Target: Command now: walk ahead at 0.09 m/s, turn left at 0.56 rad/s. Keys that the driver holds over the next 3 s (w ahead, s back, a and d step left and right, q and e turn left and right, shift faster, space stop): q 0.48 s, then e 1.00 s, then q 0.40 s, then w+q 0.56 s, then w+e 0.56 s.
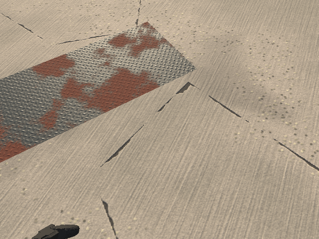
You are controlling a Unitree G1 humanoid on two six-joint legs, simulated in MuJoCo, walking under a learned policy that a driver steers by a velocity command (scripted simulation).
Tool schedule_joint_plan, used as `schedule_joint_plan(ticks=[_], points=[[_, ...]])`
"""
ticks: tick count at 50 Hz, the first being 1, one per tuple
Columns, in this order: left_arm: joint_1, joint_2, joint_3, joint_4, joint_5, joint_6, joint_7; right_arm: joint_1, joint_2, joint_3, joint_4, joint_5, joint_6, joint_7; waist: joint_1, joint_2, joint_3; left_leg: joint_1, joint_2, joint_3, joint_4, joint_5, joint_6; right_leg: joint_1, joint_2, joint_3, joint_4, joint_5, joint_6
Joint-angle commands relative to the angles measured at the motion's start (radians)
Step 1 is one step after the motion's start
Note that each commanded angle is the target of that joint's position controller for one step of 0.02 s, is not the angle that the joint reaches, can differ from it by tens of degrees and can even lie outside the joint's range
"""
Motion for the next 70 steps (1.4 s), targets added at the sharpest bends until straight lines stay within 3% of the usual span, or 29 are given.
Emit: schedule_joint_plan(ticks=[1,9,13,14,15,16,17,19,26,33,35,36,37,41,44,46,48,49,50,52,55,59,60,61,62,63,64,67,70], points=[[0.002,0.152,0.046,-0.036,0.007,0.004,0.008,0.085,-0.045,-0.02,-0.063,-0.003,0.012,-0.005,0.001,-0.176,-0.127,-0.039,0.052,0.039,-0.05,0.059,-0.019,0.159,-0.242,0.167,-0.184,0.226,-0.21],[-0.002,0.217,0.072,0.003,-0.02,0.024,0.009,-0.029,-0.063,-0.015,-0.124,-0.009,0.012,0.029,0.031,-0.18,-0.157,0.107,0.092,0.088,-0.376,0.169,0.041,0.182,-0.316,0.073,-0.193,0.11,-0.216],[0.021,0.208,0.072,0.035,-0.047,0.036,0.008,0.034,-0.079,-0.034,-0.107,-0.016,0.011,0.041,-0.008,-0.144,-0.155,0.292,0.035,0.131,-0.67,0.296,0.123,0.145,-0.282,-0.002,-0.047,-0.003,-0.106],[0.067,0.165,0.063,0.053,-0.038,0.041,0.004,0.062,-0.132,-0.051,-0.107,-0.018,0.009,0.032,-0.003,-0.005,-0.127,0.38,0.114,-0.017,-0.795,0.435,0.177,0.028,-0.211,-0.085,0.123,-0.142,-0.016],[0.084,0.115,0.046,0.016,0.013,0.042,-0.003,0.045,-0.243,-0.069,-0.144,-0.018,0.009,0.014,0.046,0.31,-0.097,0.471,0.368,-0.381,-0.829,0.713,0.319,-0.255,-0.051,-0.159,0.436,-0.531,0.095],[-0.03,0.167,0.063,-0.017,0.004,0.034,0.009,0.06,-0.246,-0.067,-0.158,-0.056,-0.013,0.024,-0.043,0.237,-0.127,0.362,0.415,-0.459,-0.886,0.644,0.428,-0.305,-0.007,0.02,0.607,-0.562,0.088],[-0.046,0.19,0.074,-0.017,-0.02,0.036,0.015,0.019,-0.215,-0.058,-0.154,-0.063,-0.033,0.029,-0.018,0.156,-0.103,0.335,0.357,-0.377,-0.895,0.562,0.386,-0.308,-0.029,0.062,0.667,-0.47,0.07],[0.01,0.191,0.083,0.026,-0.014,0.047,0.03,-0.08,-0.147,-0.039,-0.166,-0.026,-0.044,0.024,0.03,0.093,-0.104,0.328,0.273,-0.277,-0.871,0.521,0.291,-0.296,-0.047,0.08,0.662,-0.325,0.067],[0.02,0.143,0.062,0.039,-0.025,0.04,0.016,-0.076,-0.109,-0.02,-0.166,-0.026,-0.033,-0.001,0.022,0.109,-0.16,0.392,0.219,-0.231,-0.83,0.594,0.287,-0.193,-0.023,0.075,0.47,-0.201,0.108],[0.058,0.112,0.036,0.058,-0.031,0.035,-0.019,-0.104,-0.044,0.018,-0.105,-0.044,-0.042,0.031,0.029,0.102,-0.107,0.239,0.201,-0.198,-0.816,0.447,0.273,0.158,-0.039,0.02,0.051,-0.129,0.073],[0.063,0.169,0.04,0.044,-0.012,0.03,-0.015,-0.061,-0.054,0.015,-0.082,-0.048,-0.057,0.03,0.021,0.044,-0.1,0.228,0.141,-0.166,-0.773,0.371,0.193,0.234,-0.085,0.094,-0.043,0.123,0.036],[0.053,0.251,0.057,0.032,-0.015,0.03,-0.009,-0.014,-0.072,0.007,-0.084,-0.062,-0.065,0.029,-0.032,-0.066,-0.106,0.214,0.07,-0.103,-0.716,0.306,0.152,0.232,-0.144,0.156,0.008,0.282,-0.006],[0.045,0.258,0.066,0.044,-0.033,0.032,-0.01,-0.034,-0.062,0.007,-0.09,-0.065,-0.069,0.022,-0.029,-0.159,-0.107,0.239,0.008,-0.008,-0.685,0.293,0.109,0.165,-0.147,0.194,-0.009,0.179,-0.057],[0.036,0.208,0.057,0.019,-0.033,0.028,-0.007,-0.099,-0.043,-0.009,-0.111,-0.046,-0.041,-0.004,0.005,-0.205,-0.082,0.26,0.001,0.051,-0.611,0.284,0.098,0.078,-0.162,0.306,-0.051,0.059,-0.088],[0.049,0.206,0.061,-0.002,-0.04,0.038,0.003,-0.082,-0.025,-0.021,-0.117,-0.042,-0.039,0.003,0.011,-0.162,-0.099,0.279,0.017,0.052,-0.63,0.284,0.116,0.047,-0.132,0.314,-0.005,0.022,-0.08],[0.043,0.189,0.06,-0.025,-0.044,0.045,0.006,-0.06,-0.043,-0.035,-0.114,-0.041,-0.041,0.007,0.014,-0.061,-0.098,0.312,0.081,-0.002,-0.705,0.302,0.152,-0.019,-0.068,0.248,0.09,-0.037,-0.038],[0.06,0.16,0.056,-0.042,-0.041,0.052,0.003,-0.029,-0.092,-0.05,-0.109,-0.045,-0.043,0.008,0.02,0.132,-0.099,0.369,0.296,-0.215,-0.834,0.43,0.276,-0.134,0.019,0.105,0.304,-0.209,0.026],[0.061,0.172,0.063,-0.047,-0.036,0.056,-0.002,-0.045,-0.087,-0.047,-0.121,-0.048,-0.051,0.002,0.015,0.181,-0.113,0.372,0.419,-0.306,-0.855,0.564,0.359,-0.177,-0.003,0.068,0.501,-0.454,0.047],[0.046,0.196,0.077,-0.053,-0.039,0.061,-0.006,-0.037,-0.08,-0.041,-0.128,-0.05,-0.061,-0.002,0.004,0.116,-0.107,0.367,0.465,-0.326,-0.861,0.671,0.403,-0.22,-0.027,0.091,0.673,-0.528,0.059],[0.065,0.161,0.072,-0.047,-0.049,0.078,-0.009,-0.107,-0.093,-0.044,-0.128,-0.034,-0.068,-0.006,0.041,0.039,-0.083,0.35,0.394,-0.174,-0.85,0.657,0.338,-0.226,-0.075,0.098,0.658,-0.447,0.07],[0.042,0.116,0.052,-0.064,-0.048,0.085,-0.025,-0.125,-0.12,-0.055,-0.114,-0.031,-0.052,-0.007,0.019,0.097,-0.096,0.306,0.301,0.014,-0.829,0.67,0.281,-0.088,-0.067,0.006,0.47,-0.356,0.076],[0.097,0.142,0.067,-0.073,-0.051,0.091,-0.045,-0.107,-0.132,-0.062,-0.092,0.001,-0.04,-0.001,0.037,0.126,-0.151,0.327,0.315,0.084,-0.73,0.61,0.237,0.088,-0.007,-0.082,0.149,-0.183,0.036],[0.14,0.153,0.078,-0.059,-0.046,0.094,-0.039,-0.083,-0.111,-0.057,-0.079,0.007,-0.042,0.002,0.048,0.102,-0.158,0.281,0.292,0.122,-0.66,0.526,0.192,0.182,0.024,-0.085,0.048,-0.113,0.009],[0.174,0.215,0.098,-0.06,-0.043,0.091,-0.028,-0.032,-0.069,-0.047,-0.063,-0.01,-0.044,0.007,0.044,-0.041,-0.148,0.135,0.23,0.206,-0.485,0.352,0.107,0.321,-0.04,0.055,-0.037,0.103,-0.039],[0.186,0.351,0.121,-0.099,-0.029,0.081,-0.011,-0.048,-0.004,-0.019,-0.117,-0.071,-0.043,0.011,0.015,-0.361,-0.138,-0.193,0.088,0.231,-0.141,-0.195,-0.004,0.452,-0.347,0.5,-0.051,0.526,-0.205],[0.213,0.332,0.111,-0.107,0.014,0.053,-0.026,-0.164,-0.056,-0.031,-0.143,-0.048,-0.049,0.001,0.115,-0.263,-0.224,-0.227,0.038,0.035,0.017,-0.225,-0.005,0.368,-0.421,0.604,-0.104,0.465,-0.358],[0.176,0.306,0.1,-0.102,0.014,0.033,-0.03,-0.187,-0.086,-0.04,-0.137,-0.022,-0.046,-0.007,0.089,-0.178,-0.166,-0.245,0.054,0.004,0.06,-0.14,0.007,0.335,-0.366,0.514,-0.117,0.358,-0.327],[0.06,0.23,0.074,-0.105,-0.038,0.036,-0.006,-0.145,-0.094,-0.05,-0.095,-0.041,-0.035,-0.027,0.021,-0.122,-0.118,-0.201,0.073,-0.011,-0.01,0.084,0.006,0.254,-0.238,0.372,-0.111,0.251,-0.207],[0.078,0.217,0.068,-0.103,-0.029,0.042,0.01,-0.125,-0.059,-0.042,-0.076,-0.031,-0.04,-0.016,0.016,-0.132,-0.158,-0.153,0.04,-0.007,-0.042,0.165,-0.007,0.264,-0.202,0.35,-0.112,0.264,-0.203]])
Next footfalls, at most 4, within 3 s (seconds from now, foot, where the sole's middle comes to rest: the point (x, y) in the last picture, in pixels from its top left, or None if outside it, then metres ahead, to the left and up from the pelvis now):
0.28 left None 0.05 0.15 -0.77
0.70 right None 0.12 -0.08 -0.77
1.22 right None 0.07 -0.11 -0.77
1.68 left None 0.11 0.12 -0.77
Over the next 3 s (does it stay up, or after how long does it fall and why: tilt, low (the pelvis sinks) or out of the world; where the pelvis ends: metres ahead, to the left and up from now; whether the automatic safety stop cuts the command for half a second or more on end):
stays up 0.52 0.15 0.01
